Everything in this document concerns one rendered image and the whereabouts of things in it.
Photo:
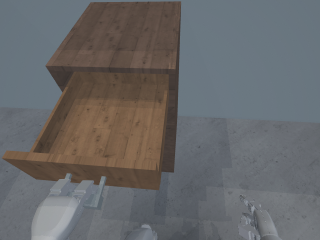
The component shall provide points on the drawer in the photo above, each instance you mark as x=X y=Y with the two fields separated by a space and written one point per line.
x=104 y=124

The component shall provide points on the left robot thigh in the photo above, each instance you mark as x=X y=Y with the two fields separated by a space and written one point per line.
x=142 y=234

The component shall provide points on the handle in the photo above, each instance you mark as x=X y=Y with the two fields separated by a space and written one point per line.
x=95 y=201

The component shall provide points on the right robot hand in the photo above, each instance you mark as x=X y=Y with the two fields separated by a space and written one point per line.
x=257 y=226

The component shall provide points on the left robot hand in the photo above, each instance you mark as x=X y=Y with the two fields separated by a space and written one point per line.
x=57 y=215

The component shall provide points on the robot left shin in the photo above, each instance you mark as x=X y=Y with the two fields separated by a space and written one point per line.
x=146 y=226

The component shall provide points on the cabinet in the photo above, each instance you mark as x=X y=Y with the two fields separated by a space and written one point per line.
x=126 y=37

